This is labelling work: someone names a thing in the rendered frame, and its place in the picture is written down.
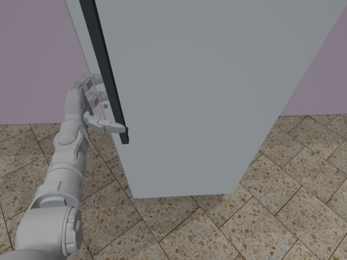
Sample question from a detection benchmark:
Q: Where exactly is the left robot upper arm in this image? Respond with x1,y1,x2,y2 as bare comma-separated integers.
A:
0,205,83,260

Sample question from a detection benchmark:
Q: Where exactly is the handle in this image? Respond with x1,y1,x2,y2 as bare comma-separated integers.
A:
79,0,129,144

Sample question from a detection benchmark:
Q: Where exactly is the robot left hand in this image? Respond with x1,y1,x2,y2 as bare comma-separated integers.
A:
64,73,126,134

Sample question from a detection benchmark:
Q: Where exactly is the robot left forearm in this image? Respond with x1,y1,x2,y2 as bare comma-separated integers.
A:
15,120,89,250

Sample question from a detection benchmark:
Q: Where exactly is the fridge door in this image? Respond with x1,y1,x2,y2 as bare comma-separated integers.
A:
66,0,347,199

